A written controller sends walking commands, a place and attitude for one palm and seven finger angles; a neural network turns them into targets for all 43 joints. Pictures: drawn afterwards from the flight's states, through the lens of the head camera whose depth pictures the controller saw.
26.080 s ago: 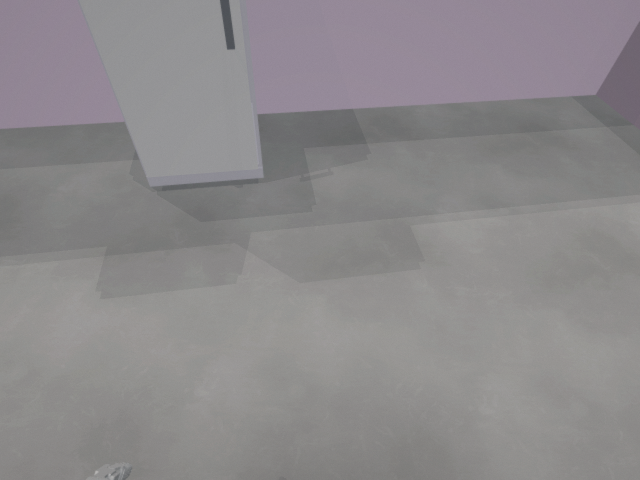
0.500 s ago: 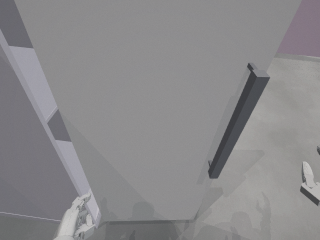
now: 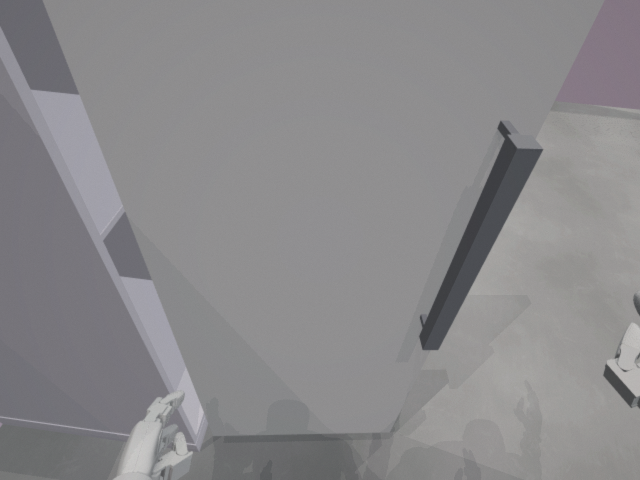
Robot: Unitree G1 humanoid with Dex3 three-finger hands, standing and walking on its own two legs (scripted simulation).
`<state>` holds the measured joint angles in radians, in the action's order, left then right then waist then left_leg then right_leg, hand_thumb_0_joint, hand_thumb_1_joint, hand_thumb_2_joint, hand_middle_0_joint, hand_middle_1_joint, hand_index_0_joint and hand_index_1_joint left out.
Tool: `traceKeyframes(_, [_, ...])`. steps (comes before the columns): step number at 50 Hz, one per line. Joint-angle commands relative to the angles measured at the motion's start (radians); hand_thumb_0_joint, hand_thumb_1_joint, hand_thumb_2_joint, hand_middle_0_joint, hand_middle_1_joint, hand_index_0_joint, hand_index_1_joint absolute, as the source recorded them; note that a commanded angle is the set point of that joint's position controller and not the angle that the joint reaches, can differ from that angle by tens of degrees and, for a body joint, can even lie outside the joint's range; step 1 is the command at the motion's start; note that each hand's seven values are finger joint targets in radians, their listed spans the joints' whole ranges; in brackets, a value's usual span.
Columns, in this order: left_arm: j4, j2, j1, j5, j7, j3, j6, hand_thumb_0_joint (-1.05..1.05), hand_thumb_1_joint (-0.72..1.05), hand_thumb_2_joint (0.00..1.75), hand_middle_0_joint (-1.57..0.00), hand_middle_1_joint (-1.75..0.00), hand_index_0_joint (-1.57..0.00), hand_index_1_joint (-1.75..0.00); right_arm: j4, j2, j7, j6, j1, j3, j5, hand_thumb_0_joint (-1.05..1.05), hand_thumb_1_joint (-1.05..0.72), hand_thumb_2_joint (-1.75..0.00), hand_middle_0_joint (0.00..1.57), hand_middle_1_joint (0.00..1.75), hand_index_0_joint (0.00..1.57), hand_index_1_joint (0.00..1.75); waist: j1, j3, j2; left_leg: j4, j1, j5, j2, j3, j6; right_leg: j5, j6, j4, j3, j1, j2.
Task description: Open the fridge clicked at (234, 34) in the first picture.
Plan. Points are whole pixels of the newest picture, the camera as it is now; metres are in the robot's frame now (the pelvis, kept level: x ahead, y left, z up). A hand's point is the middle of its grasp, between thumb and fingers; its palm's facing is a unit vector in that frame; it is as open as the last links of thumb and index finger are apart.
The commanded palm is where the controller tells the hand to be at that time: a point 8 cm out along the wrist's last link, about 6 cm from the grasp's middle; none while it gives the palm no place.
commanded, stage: step back with the hand held close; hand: right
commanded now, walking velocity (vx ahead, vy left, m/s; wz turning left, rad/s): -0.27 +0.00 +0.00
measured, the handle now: (459, 256) +0.39 -0.20 +0.09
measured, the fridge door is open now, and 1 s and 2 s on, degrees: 81 81 81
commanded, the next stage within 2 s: stop stepping back and stand still in 1.40 s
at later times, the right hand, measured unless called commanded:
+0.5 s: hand out of the picture +0.14 -0.31 +0.14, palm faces +0.41 +0.78 -0.46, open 7.4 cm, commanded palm +0.08 -0.34 +0.17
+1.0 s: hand out of the picture +0.08 -0.32 +0.17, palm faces +0.47 +0.75 -0.46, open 7.4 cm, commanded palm +0.02 -0.34 +0.17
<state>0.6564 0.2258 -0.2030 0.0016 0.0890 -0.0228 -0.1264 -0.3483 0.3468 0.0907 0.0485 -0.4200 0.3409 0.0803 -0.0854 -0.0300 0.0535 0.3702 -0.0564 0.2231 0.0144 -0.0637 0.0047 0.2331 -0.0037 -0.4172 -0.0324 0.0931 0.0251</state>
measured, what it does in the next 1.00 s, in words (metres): walks backwards: left foot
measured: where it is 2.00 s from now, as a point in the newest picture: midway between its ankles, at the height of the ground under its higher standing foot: outside the picture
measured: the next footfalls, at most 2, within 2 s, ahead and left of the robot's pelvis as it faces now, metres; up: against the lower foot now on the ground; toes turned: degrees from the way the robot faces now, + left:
left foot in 1.00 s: -0.13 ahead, +0.10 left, +0.00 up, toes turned -4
left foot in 1.68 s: -0.31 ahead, +0.03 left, +0.00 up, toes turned +6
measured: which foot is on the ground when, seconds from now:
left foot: down 0.00-0.84, up 0.86-0.98, down 1.00-1.00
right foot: down 0.00-1.00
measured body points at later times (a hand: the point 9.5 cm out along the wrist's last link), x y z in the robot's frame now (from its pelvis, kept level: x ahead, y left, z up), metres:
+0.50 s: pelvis -0.06 -0.04 -0.02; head -0.03 -0.06 +0.43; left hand +0.12 +0.20 -0.08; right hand +0.12 -0.35 +0.17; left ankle -0.01 +0.12 -0.74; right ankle +0.00 -0.12 -0.74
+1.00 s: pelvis -0.11 -0.04 -0.02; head -0.09 -0.08 +0.43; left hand +0.05 +0.19 -0.09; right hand +0.05 -0.36 +0.19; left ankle -0.17 +0.10 -0.73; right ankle +0.00 -0.12 -0.74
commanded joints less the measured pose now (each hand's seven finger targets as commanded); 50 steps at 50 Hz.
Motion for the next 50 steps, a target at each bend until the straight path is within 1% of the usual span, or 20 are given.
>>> traceKeyframes(1, [-0.190, 0.112, 0.148, 0.008, -0.001, 0.040, -0.016, 0.00, 0.90, 0.90, -0.20, -0.30, -0.20, -0.30, -0.245, 0.252, 0.030, 0.134, 0.139, 0.175, -0.024, 0.00, -0.90, -0.90, 0.20, 0.30, 0.20, 0.30, 0.045, 0.006, -0.095, -0.143, -0.169, -0.180, 0.072, 0.125, -0.011, -0.099, -0.039, -0.018, 0.027, 0.043, -0.014])
traceKeyframes(2, [-0.192, 0.107, 0.139, 0.011, -0.002, 0.041, -0.001, 0.00, 0.90, 0.90, -0.20, -0.30, -0.20, -0.30, -0.218, 0.203, 0.027, 0.133, 0.055, 0.143, -0.024, 0.00, -0.90, -0.90, 0.20, 0.30, 0.20, 0.30, 0.050, 0.047, -0.085, -0.119, -0.154, -0.220, 0.077, 0.112, -0.009, -0.135, -0.040, -0.022, 0.021, 0.033, -0.009])
traceKeyframes(4, [-0.214, 0.114, 0.121, 0.009, -0.009, 0.051, 0.027, 0.00, 0.90, 0.90, -0.20, -0.30, -0.20, -0.30, -0.225, 0.182, 0.026, 0.134, -0.029, 0.133, -0.021, 0.00, -0.90, -0.90, 0.20, 0.30, 0.20, 0.30, 0.052, 0.115, -0.056, -0.069, -0.117, -0.286, 0.073, 0.087, -0.002, -0.223, -0.037, -0.017, 0.020, 0.034, 0.006])
traceKeyframes(8, [-0.247, 0.117, 0.122, 0.003, -0.004, 0.061, 0.061, 0.00, 0.90, 0.90, -0.20, -0.30, -0.20, -0.30, -0.294, 0.219, 0.036, 0.144, -0.084, 0.172, -0.016, 0.00, -0.90, -0.90, 0.20, 0.30, 0.20, 0.30, 0.056, 0.184, -0.037, -0.001, -0.086, -0.330, 0.047, 0.060, 0.009, -0.336, -0.037, 0.002, 0.035, 0.048, 0.029])
traceKeyframes(12, [-0.266, 0.117, 0.124, -0.003, 0.003, 0.067, 0.070, 0.00, 0.90, 0.90, -0.20, -0.30, -0.20, -0.30, -0.346, 0.255, 0.046, 0.157, -0.096, 0.206, -0.013, 0.00, -0.90, -0.90, 0.20, 0.30, 0.20, 0.30, 0.057, 0.189, -0.021, 0.044, -0.079, -0.317, 0.029, 0.056, 0.015, -0.323, -0.043, 0.018, 0.056, 0.099, 0.044])
traceKeyframes(16, [-0.276, 0.129, 0.122, -0.003, 0.005, 0.073, 0.060, 0.00, 0.90, 0.90, -0.20, -0.30, -0.20, -0.30, -0.376, 0.257, 0.052, 0.171, -0.097, 0.216, -0.020, 0.00, -0.90, -0.90, 0.20, 0.30, 0.20, 0.30, 0.054, 0.182, 0.039, 0.108, -0.026, -0.245, 0.006, 0.059, 0.019, -0.172, -0.063, 0.058, 0.089, 0.229, 0.069])
traceKeyframes(19, [-0.280, 0.137, 0.114, -0.005, 0.004, 0.076, 0.044, 0.00, 0.90, 0.90, -0.20, -0.30, -0.20, -0.30, -0.373, 0.239, 0.055, 0.181, -0.094, 0.217, -0.030, 0.00, -0.90, -0.90, 0.20, 0.30, 0.20, 0.30, 0.056, 0.153, 0.071, 0.193, 0.048, -0.196, -0.004, 0.067, 0.018, 0.045, -0.086, 0.101, 0.124, 0.399, 0.098])
traceKeyframes(21, [-0.280, 0.144, 0.116, -0.006, 0.005, 0.078, 0.029, 0.00, 0.90, 0.90, -0.20, -0.30, -0.20, -0.30, -0.377, 0.237, 0.056, 0.190, -0.079, 0.226, -0.037, 0.00, -0.90, -0.90, 0.20, 0.30, 0.20, 0.30, 0.055, 0.138, 0.080, 0.237, 0.088, -0.167, -0.012, 0.076, 0.016, 0.205, -0.101, 0.124, 0.152, 0.503, 0.110])
traceKeyframes(25, [-0.269, 0.145, 0.091, -0.006, 0.002, 0.080, 0.001, 0.00, 0.90, 0.90, -0.20, -0.30, -0.20, -0.30, -0.388, 0.225, 0.059, 0.211, -0.047, 0.229, -0.050, 0.00, -0.90, -0.90, 0.20, 0.30, 0.20, 0.30, 0.065, 0.106, 0.067, 0.279, 0.065, -0.102, -0.011, 0.093, 0.013, 0.374, -0.111, 0.115, 0.181, 0.600, 0.121])
traceKeyframes(28, [-0.262, 0.144, 0.084, -0.002, 0.001, 0.080, -0.017, 0.00, 0.90, 0.90, -0.20, -0.30, -0.20, -0.30, -0.399, 0.218, 0.058, 0.227, -0.021, 0.226, -0.056, 0.00, -0.90, -0.90, 0.20, 0.30, 0.20, 0.30, 0.070, 0.097, 0.067, 0.283, 0.027, -0.050, -0.011, 0.104, 0.008, 0.419, -0.108, 0.095, 0.189, 0.611, 0.116])
traceKeyframes(31, [-0.251, 0.142, 0.078, 0.002, 0.002, 0.084, -0.029, 0.00, 0.90, 0.90, -0.20, -0.30, -0.20, -0.30, -0.385, 0.228, 0.059, 0.240, 0.010, 0.234, -0.061, 0.00, -0.90, -0.90, 0.20, 0.30, 0.20, 0.30, 0.073, 0.081, 0.017, 0.215, -0.046, 0.039, 0.007, 0.147, -0.003, 0.438, -0.097, 0.033, 0.166, 0.591, 0.089])
traceKeyframes(34, [-0.235, 0.128, 0.065, 0.009, -0.004, 0.077, -0.032, 0.00, 0.90, 0.90, -0.20, -0.30, -0.20, -0.30, -0.374, 0.221, 0.060, 0.249, 0.032, 0.207, -0.056, 0.00, -0.90, -0.90, 0.20, 0.30, 0.20, 0.30, 0.081, 0.045, -0.068, 0.046, -0.256, 0.262, 0.073, 0.230, -0.041, 0.388, -0.059, -0.089, 0.127, 0.461, 0.030])
traceKeyframes(37, [-0.212, 0.114, 0.054, 0.008, -0.005, 0.068, -0.034, 0.00, 0.90, 0.90, -0.20, -0.30, -0.20, -0.30, -0.396, 0.237, 0.073, 0.262, 0.040, 0.201, -0.047, 0.00, -0.90, -0.90, 0.20, 0.30, 0.20, 0.30, 0.090, 0.075, -0.087, -0.016, -0.402, 0.278, 0.114, 0.216, -0.058, 0.259, -0.032, -0.166, 0.098, 0.277, 0.000])
traceKeyframes(39, [-0.212, 0.120, 0.063, 0.009, -0.002, 0.068, -0.036, 0.00, 0.90, 0.90, -0.20, -0.30, -0.20, -0.30, -0.401, 0.245, 0.078, 0.271, 0.022, 0.213, -0.047, 0.00, -0.90, -0.90, 0.20, 0.30, 0.20, 0.30, 0.089, 0.082, -0.028, 0.039, -0.369, 0.244, 0.068, 0.162, -0.032, 0.284, -0.043, -0.073, 0.142, 0.306, 0.031])
traceKeyframes(40, [-0.220, 0.130, 0.070, 0.008, -0.001, 0.070, -0.039, 0.00, 0.90, 0.90, -0.20, -0.30, -0.20, -0.30, -0.411, 0.241, 0.077, 0.275, 0.019, 0.217, -0.050, 0.00, -0.90, -0.90, 0.20, 0.30, 0.20, 0.30, 0.088, 0.083, 0.048, 0.115, -0.294, 0.220, 0.021, 0.128, -0.013, 0.358, -0.059, 0.024, 0.195, 0.387, 0.068])
traceKeyframes(42, [-0.229, 0.148, 0.093, 0.010, 0.005, 0.080, -0.056, 0.00, 0.90, 0.90, -0.20, -0.30, -0.20, -0.30, -0.429, 0.250, 0.072, 0.288, -0.006, 0.265, -0.065, 0.00, -0.90, -0.90, 0.20, 0.30, 0.20, 0.30, 0.068, 0.138, 0.223, 0.443, 0.003, 0.030, -0.096, 0.061, 0.019, 0.492, -0.129, 0.248, 0.375, 0.619, 0.220])
traceKeyframes(44, [-0.220, 0.138, 0.079, 0.016, -0.003, 0.099, -0.066, 0.00, 0.90, 0.90, -0.20, -0.30, -0.20, -0.30, -0.403, 0.250, 0.060, 0.296, -0.042, 0.276, -0.067, 0.00, -0.90, -0.90, 0.20, 0.30, 0.20, 0.30, 0.065, 0.160, 0.149, 0.516, 0.016, 0.106, -0.113, 0.088, 0.015, 0.438, -0.161, 0.236, 0.381, 0.599, 0.264])
traceKeyframes(46, [-0.220, 0.134, 0.075, 0.020, -0.012, 0.100, -0.070, 0.00, 0.90, 0.90, -0.20, -0.30, -0.20, -0.30, -0.361, 0.241, 0.053, 0.297, -0.094, 0.282, -0.058, 0.00, -0.90, -0.90, 0.20, 0.30, 0.20, 0.30, 0.063, 0.110, 0.131, 0.385, -0.016, 0.141, -0.102, 0.097, 0.004, 0.346, -0.157, 0.168, 0.334, 0.573, 0.238])
traceKeyframes(48, [-0.195, 0.122, 0.076, 0.021, -0.022, 0.090, -0.074, 0.00, 0.90, 0.90, -0.20, -0.30, -0.20, -0.30, -0.372, 0.217, 0.043, 0.301, -0.104, 0.233, -0.042, 0.00, -0.90, -0.90, 0.20, 0.30, 0.20, 0.30, 0.068, 0.103, 0.137, 0.159, -0.096, 0.136, -0.082, 0.089, -0.017, 0.234, -0.108, 0.119, 0.291, 0.428, 0.188])
traceKeyframes(50, [-0.163, 0.108, 0.071, 0.027, -0.025, 0.083, -0.065, 0.00, 0.90, 0.90, -0.20, -0.30, -0.20, -0.30, -0.372, 0.238, 0.041, 0.309, -0.069, 0.219, -0.029, 0.00, -0.90, -0.90, 0.20, 0.30, 0.20, 0.30, 0.077, 0.126, 0.050, -0.019, -0.202, 0.009, 0.004, 0.190, -0.051, 0.015, -0.050, 0.014, 0.230, 0.257, 0.133])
